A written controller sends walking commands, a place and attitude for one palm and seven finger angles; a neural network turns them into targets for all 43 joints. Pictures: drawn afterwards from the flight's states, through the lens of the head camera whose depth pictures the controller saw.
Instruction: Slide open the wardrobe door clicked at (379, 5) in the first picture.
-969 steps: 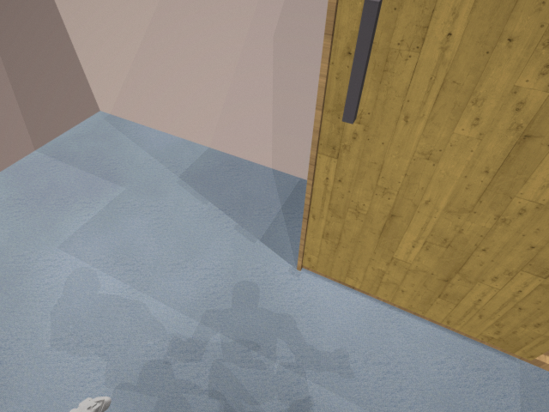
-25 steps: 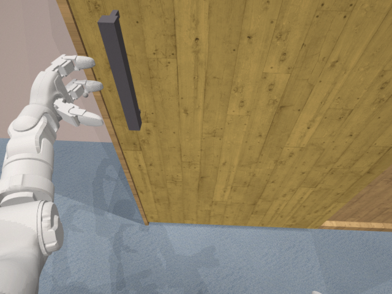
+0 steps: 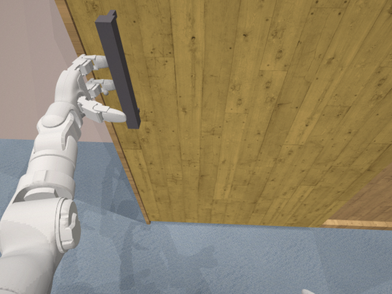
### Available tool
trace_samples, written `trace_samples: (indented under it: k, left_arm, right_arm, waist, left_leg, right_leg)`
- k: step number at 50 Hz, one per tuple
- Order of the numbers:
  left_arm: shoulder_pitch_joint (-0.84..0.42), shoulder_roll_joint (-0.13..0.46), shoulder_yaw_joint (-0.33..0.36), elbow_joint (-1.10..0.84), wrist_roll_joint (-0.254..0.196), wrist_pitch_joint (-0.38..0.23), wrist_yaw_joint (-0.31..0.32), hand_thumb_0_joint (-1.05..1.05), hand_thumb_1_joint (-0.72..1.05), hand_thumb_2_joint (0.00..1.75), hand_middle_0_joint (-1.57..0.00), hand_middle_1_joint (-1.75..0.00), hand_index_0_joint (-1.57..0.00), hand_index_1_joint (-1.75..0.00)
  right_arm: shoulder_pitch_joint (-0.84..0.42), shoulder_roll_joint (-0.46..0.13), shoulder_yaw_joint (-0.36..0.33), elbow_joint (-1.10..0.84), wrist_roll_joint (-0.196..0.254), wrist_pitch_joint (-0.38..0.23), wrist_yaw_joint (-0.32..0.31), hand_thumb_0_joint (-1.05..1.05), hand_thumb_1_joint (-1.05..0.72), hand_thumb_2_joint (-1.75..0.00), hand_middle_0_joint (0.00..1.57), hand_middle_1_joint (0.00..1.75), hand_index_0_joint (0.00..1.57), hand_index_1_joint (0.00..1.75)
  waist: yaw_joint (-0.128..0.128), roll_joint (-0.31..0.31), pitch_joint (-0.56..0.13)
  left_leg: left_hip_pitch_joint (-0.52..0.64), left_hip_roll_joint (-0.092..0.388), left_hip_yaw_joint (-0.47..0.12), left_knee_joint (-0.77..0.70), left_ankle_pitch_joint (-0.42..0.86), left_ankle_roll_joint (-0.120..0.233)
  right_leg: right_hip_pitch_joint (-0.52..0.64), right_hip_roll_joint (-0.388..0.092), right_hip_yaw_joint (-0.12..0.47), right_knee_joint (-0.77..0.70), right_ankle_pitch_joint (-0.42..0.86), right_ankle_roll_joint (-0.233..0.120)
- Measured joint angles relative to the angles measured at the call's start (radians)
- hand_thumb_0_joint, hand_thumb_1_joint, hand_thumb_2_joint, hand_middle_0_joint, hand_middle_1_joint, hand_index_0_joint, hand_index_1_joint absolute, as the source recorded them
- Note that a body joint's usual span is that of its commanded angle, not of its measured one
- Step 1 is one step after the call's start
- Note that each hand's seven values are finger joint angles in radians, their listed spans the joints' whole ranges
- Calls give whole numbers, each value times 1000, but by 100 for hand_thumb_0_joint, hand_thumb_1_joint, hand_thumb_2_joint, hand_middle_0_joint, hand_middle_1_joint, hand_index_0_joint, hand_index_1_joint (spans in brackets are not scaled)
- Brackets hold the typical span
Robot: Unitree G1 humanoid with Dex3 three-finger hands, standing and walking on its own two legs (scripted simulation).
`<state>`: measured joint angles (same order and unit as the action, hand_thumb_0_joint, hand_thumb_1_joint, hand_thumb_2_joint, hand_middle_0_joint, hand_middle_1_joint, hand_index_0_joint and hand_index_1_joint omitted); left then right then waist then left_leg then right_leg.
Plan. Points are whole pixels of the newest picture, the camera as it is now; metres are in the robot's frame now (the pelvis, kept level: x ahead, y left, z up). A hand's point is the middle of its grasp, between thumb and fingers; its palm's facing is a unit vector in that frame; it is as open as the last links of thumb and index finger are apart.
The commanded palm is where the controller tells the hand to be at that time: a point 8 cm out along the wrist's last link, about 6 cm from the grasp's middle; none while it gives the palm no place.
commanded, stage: feel for the door with the fingertips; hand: left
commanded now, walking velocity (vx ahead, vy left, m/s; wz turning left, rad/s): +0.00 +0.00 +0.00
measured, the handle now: (124, 76) +0.53 +0.15 +0.17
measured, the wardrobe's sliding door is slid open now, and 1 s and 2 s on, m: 0.00 0.00 0.00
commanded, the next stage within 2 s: slide the fingers in behind the handle in 0.24 s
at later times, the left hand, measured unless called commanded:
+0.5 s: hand (108, 86) +0.48 +0.18 +0.18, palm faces -0.04 -1.00 +0.00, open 13.7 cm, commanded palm +0.46 +0.24 +0.17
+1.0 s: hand (111, 90) +0.47 +0.17 +0.18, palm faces -0.07 -1.00 +0.01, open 14.0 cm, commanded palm +0.45 +0.22 +0.17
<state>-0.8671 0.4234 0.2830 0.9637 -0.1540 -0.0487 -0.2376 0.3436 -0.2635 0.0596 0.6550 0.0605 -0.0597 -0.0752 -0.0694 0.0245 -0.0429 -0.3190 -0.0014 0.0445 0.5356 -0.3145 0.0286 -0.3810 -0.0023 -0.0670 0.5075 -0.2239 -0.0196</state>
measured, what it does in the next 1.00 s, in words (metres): stands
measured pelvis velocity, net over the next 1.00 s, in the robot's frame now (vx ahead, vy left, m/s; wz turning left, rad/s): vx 0.00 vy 0.01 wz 0.00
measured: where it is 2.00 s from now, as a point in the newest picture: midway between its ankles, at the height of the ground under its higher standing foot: outside the picture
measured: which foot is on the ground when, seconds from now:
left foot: down 0.00-1.00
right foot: down 0.00-1.00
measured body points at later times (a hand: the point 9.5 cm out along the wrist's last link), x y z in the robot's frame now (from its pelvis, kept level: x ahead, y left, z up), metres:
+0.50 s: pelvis -0.01 -0.01 +0.00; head +0.04 -0.01 +0.44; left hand +0.48 +0.23 +0.18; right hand +0.02 -0.28 -0.12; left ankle -0.03 +0.10 -0.73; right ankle +0.02 -0.11 -0.73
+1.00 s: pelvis +0.00 +0.01 +0.00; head +0.04 +0.01 +0.45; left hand +0.47 +0.22 +0.18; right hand +0.08 -0.25 -0.11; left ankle -0.03 +0.10 -0.73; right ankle +0.02 -0.11 -0.73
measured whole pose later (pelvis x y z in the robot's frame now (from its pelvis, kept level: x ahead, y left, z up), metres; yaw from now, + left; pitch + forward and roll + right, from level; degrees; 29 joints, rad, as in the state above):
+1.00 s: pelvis +0.00 +0.01 +0.00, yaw +0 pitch +7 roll -1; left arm -0.89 0.40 0.26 0.98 -0.17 -0.09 -0.26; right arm 0.35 -0.28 0.05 0.66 0.05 -0.08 -0.07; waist -0.07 0.02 -0.06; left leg -0.36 -0.01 0.05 0.56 -0.33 0.04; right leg -0.41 -0.01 -0.06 0.52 -0.23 -0.01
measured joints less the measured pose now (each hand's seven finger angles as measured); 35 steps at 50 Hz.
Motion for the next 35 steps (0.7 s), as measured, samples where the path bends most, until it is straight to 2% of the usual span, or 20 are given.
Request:
trace_samples:
  k: [9, 13, 18, 24, 29, 35]
  left_arm:
    - [-85, 32, 11, 114, -4, -47, -39, -2, -50, 30, -30, -121, -30, -120]
    - [-98, 57, 44, 151, 7, -58, -53, -1, -50, 30, -31, -121, -32, -122]
    - [-106, 79, 44, 163, 21, -82, -55, -2, -50, 30, -35, -123, -34, -123]
    - [-108, 102, 66, 178, 18, -78, -71, -2, -50, 30, -35, -123, -35, -123]
    - [-89, 109, 66, 171, 12, -81, -70, -2, -50, 30, -33, -122, -33, -122]
    - [-47, 84, 58, 110, -10, -91, -80, -2, -50, 30, -31, -121, -31, -121]
  right_arm:
    - [23, -26, -8, 29, -3, -13, -7, 1, -91, -90, 21, 30, 20, 30]
    - [37, -34, -12, 25, -5, -10, -6, 1, -91, -90, 21, 30, 20, 30]
    - [53, -39, -18, 22, -5, -7, -4, 1, -91, -90, 21, 30, 20, 30]
    - [60, -38, -16, 18, -3, 0, -4, 1, -91, -90, 21, 30, 20, 30]
    - [64, -37, -15, 12, -3, -2, -4, 1, -91, -90, 21, 30, 20, 30]
    - [63, -29, -15, 13, -2, -7, -3, 1, -91, -90, 21, 30, 20, 30]
  waist:
    - [-20, -1, -1]
    - [-34, -5, -5]
    - [-43, -4, -3]
    - [-50, -6, -7]
    - [-48, -1, -6]
    - [-32, -2, -14]
  left_leg:
    - [-29, 4, -3, 9, 3, -5]
    - [-44, 8, 3, 14, 2, -7]
    - [-63, 12, 3, 27, -1, -8]
    - [-76, 17, 8, 31, 0, -9]
    - [-79, 17, 10, 36, -2, -7]
    - [-67, 15, 11, 32, -5, -3]
  right_leg:
    - [-29, 3, -3, 7, 3, -5]
    - [-46, 7, 2, 14, 3, -8]
    - [-63, 11, 2, 20, 5, -10]
    - [-75, 16, 7, 18, 11, -11]
    - [-77, 16, 9, 18, 13, -8]
    - [-64, 15, 11, 12, 11, -5]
